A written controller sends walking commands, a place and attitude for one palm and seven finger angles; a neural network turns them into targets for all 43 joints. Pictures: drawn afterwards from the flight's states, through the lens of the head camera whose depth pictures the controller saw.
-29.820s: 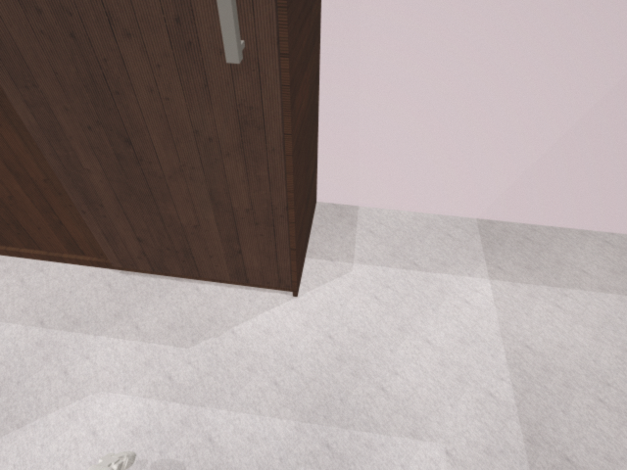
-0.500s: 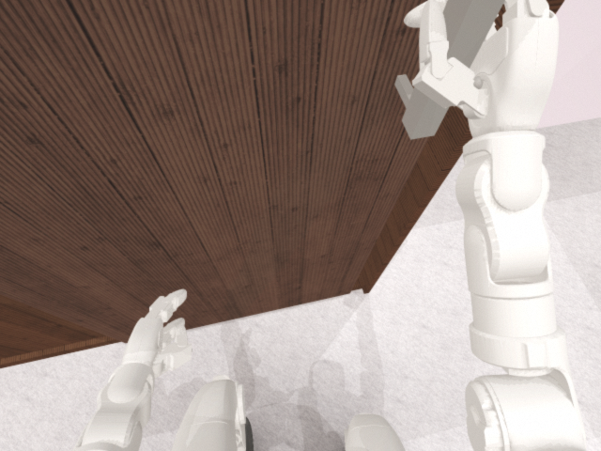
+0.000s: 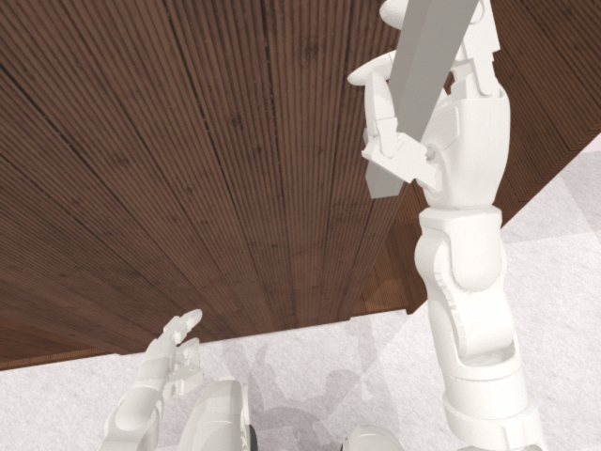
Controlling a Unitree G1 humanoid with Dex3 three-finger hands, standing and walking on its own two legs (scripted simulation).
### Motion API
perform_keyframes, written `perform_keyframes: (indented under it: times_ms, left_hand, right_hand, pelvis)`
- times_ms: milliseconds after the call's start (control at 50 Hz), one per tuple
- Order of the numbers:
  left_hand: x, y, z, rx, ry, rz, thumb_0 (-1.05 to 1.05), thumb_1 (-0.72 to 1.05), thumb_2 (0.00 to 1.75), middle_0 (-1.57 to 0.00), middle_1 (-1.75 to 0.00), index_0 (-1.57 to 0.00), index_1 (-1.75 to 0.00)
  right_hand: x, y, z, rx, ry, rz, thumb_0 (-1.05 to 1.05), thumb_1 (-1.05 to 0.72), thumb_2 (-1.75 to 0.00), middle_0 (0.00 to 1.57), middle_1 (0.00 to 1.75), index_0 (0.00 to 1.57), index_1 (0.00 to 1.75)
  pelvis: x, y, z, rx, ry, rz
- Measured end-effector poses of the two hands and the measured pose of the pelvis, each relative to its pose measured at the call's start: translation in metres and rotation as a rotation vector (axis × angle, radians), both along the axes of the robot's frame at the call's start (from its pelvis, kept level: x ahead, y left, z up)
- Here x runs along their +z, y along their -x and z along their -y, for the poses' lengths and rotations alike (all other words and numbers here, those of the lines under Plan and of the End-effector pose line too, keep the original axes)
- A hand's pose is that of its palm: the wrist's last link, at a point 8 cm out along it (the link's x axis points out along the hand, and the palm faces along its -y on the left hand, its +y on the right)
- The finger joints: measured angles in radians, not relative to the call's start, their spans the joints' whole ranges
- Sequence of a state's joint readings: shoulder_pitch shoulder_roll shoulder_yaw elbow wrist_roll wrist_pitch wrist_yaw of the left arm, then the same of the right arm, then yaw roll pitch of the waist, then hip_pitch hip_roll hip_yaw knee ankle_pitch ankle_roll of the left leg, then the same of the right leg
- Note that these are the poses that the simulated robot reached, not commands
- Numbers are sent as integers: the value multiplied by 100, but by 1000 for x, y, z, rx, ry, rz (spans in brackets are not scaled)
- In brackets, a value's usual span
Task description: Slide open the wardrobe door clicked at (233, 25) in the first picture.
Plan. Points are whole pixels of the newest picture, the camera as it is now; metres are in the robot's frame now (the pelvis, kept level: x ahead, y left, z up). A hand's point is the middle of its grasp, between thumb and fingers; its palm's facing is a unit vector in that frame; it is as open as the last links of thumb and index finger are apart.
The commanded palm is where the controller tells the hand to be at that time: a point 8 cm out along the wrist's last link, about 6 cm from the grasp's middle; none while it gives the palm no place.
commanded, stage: step sideways, sliding the door along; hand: right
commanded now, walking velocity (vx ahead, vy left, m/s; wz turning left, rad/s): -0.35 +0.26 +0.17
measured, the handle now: (398, 81) +0.38 -0.10 +0.26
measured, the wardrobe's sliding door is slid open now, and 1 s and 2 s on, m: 0.20 0.42 0.56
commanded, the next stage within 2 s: stop walking and hold the door there in 1.74 s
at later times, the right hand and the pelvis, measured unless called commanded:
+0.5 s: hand (195, 163) +0.32 +0.06 +0.24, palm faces -0.17 +0.99 -0.02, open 7.3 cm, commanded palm +0.31 +0.03 +0.24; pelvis -0.05 +0.09 -0.01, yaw +4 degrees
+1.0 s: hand (57, 171) +0.31 +0.15 +0.25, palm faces +0.02 +1.00 -0.02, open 6.4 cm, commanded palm +0.29 +0.17 +0.25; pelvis -0.11 +0.24 -0.01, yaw +2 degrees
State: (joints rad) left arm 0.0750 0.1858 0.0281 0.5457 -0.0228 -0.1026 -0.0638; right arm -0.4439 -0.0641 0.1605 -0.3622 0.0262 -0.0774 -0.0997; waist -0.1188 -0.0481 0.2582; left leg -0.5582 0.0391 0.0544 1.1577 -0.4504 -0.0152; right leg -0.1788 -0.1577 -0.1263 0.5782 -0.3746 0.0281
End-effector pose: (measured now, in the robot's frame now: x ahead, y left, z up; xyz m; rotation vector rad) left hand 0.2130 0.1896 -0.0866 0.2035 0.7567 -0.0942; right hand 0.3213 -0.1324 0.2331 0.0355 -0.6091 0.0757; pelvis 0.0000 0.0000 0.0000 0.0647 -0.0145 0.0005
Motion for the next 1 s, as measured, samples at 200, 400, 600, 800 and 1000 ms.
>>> perform_keyframes:
  times_ms: [200, 400, 600, 800, 1000]
  left_hand:
    - [-14, -12, -26, 12, 112, 68, 1, 91, 90, -20, -30, -20, -30]
    - [-1, -6, -93, 91, 48, 124, 1, 91, 90, -20, -30, -20, -30]
    - [-8, 94, -149, 216, -12, -88, 1, 91, 90, -19, -30, -20, -29]
    - [-29, 141, -215, 187, 40, -137, 1, 91, 90, -20, -30, -20, -30]
    - [-15, 135, -288, 202, -80, -71, 1, 91, 90, -19, -30, -20, -29]
  right_hand:
    - [-1, 5, -58, -13, 47, 24, -20, -68, -81, 43, 139, 11, 123]
    - [-1, 9, -113, 32, 14, 9, -18, -68, -82, 47, 140, 13, 124]
    - [4, 12, -149, 86, 79, -25, -12, -64, -77, 45, 140, 13, 129]
    - [7, 21, -184, -93, 64, -77, -7, -65, -86, 46, 140, 20, 133]
    - [8, 27, -226, -101, 40, -123, -6, -67, -84, 46, 140, 25, 129]
  pelvis:
    - [-16, -9, -57, 33, 34, 46]
    - [-10, 30, -85, 43, 90, -2]
    - [1, 55, -115, 90, 25, 27]
    - [-14, 83, -205, 86, 21, 24]
    - [-14, 105, -238, 41, 43, 47]
